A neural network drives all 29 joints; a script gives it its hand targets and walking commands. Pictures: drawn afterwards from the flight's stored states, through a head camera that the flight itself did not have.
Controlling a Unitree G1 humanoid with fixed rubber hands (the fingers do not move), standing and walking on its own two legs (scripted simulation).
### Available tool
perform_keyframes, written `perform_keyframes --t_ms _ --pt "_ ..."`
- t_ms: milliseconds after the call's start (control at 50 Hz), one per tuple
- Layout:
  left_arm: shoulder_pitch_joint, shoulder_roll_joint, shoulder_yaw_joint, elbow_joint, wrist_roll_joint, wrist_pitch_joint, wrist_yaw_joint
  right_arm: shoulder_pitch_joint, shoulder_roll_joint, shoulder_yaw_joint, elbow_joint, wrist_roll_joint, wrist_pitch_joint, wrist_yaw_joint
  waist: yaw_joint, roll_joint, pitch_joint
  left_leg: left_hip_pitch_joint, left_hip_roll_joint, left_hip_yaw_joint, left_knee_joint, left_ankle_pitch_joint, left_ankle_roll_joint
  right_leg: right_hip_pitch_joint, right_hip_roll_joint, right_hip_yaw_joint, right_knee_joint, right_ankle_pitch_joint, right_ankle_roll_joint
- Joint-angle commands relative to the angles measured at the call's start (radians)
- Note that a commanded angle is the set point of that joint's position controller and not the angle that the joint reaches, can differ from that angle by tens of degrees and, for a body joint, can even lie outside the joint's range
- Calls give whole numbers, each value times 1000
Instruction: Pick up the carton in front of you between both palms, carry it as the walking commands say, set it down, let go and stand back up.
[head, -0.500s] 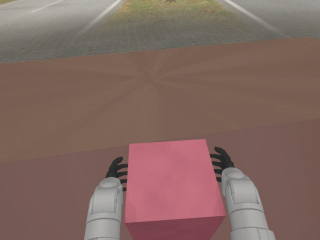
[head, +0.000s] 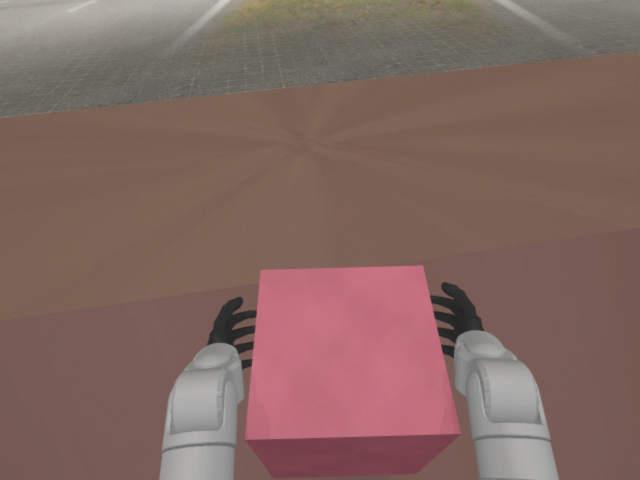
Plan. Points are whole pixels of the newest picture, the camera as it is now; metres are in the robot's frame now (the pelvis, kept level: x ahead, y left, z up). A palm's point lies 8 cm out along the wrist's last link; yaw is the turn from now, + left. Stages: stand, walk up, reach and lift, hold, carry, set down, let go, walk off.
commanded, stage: carry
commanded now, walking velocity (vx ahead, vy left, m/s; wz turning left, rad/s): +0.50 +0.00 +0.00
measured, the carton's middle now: (343, 378) +0.29 +0.00 -0.02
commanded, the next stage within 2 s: none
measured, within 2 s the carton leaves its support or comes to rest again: neither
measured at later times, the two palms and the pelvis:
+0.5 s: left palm (270, 222) +0.51 +0.10 +0.09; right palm (453, 214) +0.51 -0.20 +0.09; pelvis +0.24 -0.03 -0.02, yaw -1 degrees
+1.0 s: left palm (276, 149) +0.83 +0.12 +0.05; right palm (406, 139) +0.83 -0.18 +0.06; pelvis +0.56 -0.02 -0.02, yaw -3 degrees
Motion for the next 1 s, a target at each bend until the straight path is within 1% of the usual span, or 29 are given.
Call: perform_keyframes --t_ms 0,20,80,100,120,140,160,180,200,240,300,380,420,440,460,480,500,520,560,580,660,740,820,860,900,920,940,960,980 --pt "-629 -861 -699 -253 -385 32 -251 -608 929 766 -140 416 82 239 17 -203 -107 -345 14 72 63 -60 14 281 -346 469 -313 -105 -185" --pt "-626 -852 -707 -293 -393 60 -242 -590 927 779 -149 441 106 237 16 -161 -147 -286 -2 95 9 -25 14 283 -312 372 -281 -19 -169" --pt "-583 -854 -731 -389 -428 130 -232 -505 940 791 -198 478 167 225 11 -178 -224 -50 -73 201 -230 134 2 239 -208 136 -180 106 -111" --pt "-550 -859 -736 -406 -434 150 -232 -482 941 787 -220 480 185 221 7 -157 -245 103 -69 219 -312 205 -1 156 -182 77 -117 83 -94" --pt "-514 -860 -737 -415 -438 170 -234 -448 939 780 -236 477 205 218 -1 -113 -275 307 -28 183 -344 234 7 15 -160 30 -38 16 -75" --pt "-485 -861 -737 -422 -443 190 -237 -408 923 771 -252 467 226 215 -19 15 -313 521 122 -6 -393 107 42 -171 -125 -32 145 -90 -44" --pt "-498 -862 -745 -448 -461 215 -246 -363 899 755 -252 437 237 209 -32 249 -278 636 345 -355 -430 40 156 -447 -46 -108 338 -208 1" --pt "-528 -854 -752 -455 -474 235 -253 -361 920 747 -247 425 250 205 -40 240 -212 624 413 -456 -430 97 250 -561 -54 -53 396 -305 -15" --pt "-521 -872 -749 -458 -485 248 -260 -362 937 739 -282 432 263 203 -41 153 -174 599 418 -440 -437 194 264 -612 -76 -23 452 -310 -24" --pt "-509 -891 -748 -484 -506 259 -270 -395 961 742 -351 447 280 201 -40 47 -181 575 370 -293 -462 251 214 -597 -103 -22 417 -227 -23" --pt "-545 -893 -749 -520 -519 274 -259 -477 943 759 -410 481 304 201 -31 85 -174 475 262 -72 -467 335 151 -446 -76 -88 240 -59 4" --pt "-527 -851 -723 -536 -493 303 -232 -456 900 749 -406 500 338 208 -30 148 -158 361 209 79 -421 395 110 -238 -38 -168 62 107 6" --pt "-502 -834 -704 -518 -477 318 -228 -454 881 742 -392 497 354 211 -13 125 -169 260 185 141 -304 408 74 -32 -8 -222 -13 174 -8" --pt "-493 -825 -694 -503 -470 325 -228 -450 872 740 -385 494 362 211 -7 83 -202 186 151 190 -175 451 52 122 14 -254 -26 126 -21" --pt "-487 -818 -683 -483 -462 331 -229 -454 855 735 -375 492 370 212 10 18 -253 72 122 224 3 409 22 307 -56 -168 -30 64 -32" --pt "-469 -799 -666 -451 -444 332 -229 -485 841 740 -384 498 381 215 27 -236 -283 -121 29 235 291 179 -38 402 -314 291 -208 -153 -114" --pt "-480 -808 -659 -425 -435 332 -228 -521 847 747 -376 508 391 218 28 -322 -265 -343 -38 140 460 -66 -30 497 -440 551 -291 -109 -217" --pt "-498 -828 -664 -436 -442 333 -228 -517 869 748 -355 510 389 222 18 -238 -260 -399 25 52 561 -65 3 487 -452 518 -277 -14 -225" --pt "-530 -895 -683 -450 -455 319 -232 -523 925 744 -338 514 374 231 12 -80 -256 -404 85 23 540 34 32 409 -397 355 -246 143 -184" --pt "-551 -922 -695 -469 -464 311 -236 -519 946 748 -344 508 363 231 7 -59 -252 -375 103 16 475 90 32 373 -371 275 -264 198 -156" --pt "-565 -960 -726 -536 -505 288 -252 -476 1009 762 -373 483 324 213 8 -122 -261 -338 62 91 288 175 15 386 -297 79 -278 353 -129" --pt "-494 -928 -730 -536 -509 290 -266 -402 993 758 -382 446 315 191 12 -150 -206 -358 36 151 69 279 4 424 -253 -20 -267 466 -128" --pt "-432 -899 -723 -497 -484 293 -272 -363 972 760 -364 441 320 199 17 -169 -134 -275 -3 222 -107 387 26 410 -232 -91 -249 584 -107" --pt "-426 -897 -722 -486 -475 292 -272 -370 969 763 -358 452 323 209 16 -178 -114 -180 -14 252 -165 424 46 397 -230 -115 -209 662 -88" --pt "-433 -893 -727 -483 -472 291 -273 -366 969 759 -338 458 321 217 -5 -172 -166 49 -75 315 -223 389 56 345 -204 -188 -19 772 -54" --pt "-441 -888 -731 -483 -470 291 -273 -356 965 754 -326 457 319 222 -24 -128 -222 251 -65 306 -220 336 58 235 -175 -209 142 672 -32" --pt "-454 -879 -731 -477 -469 292 -275 -343 964 751 -315 451 319 225 -48 -16 -284 426 128 47 -262 182 77 72 -148 -196 370 363 -8" --pt "-477 -894 -745 -499 -480 296 -275 -347 962 742 -282 441 305 230 -38 252 -338 645 378 -434 -377 55 234 -271 -9 -138 638 -32 29" --pt "-481 -896 -750 -481 -481 290 -276 -342 989 749 -287 461 300 233 -35 227 -304 636 399 -504 -450 159 260 -402 -15 -22 768 -192 6"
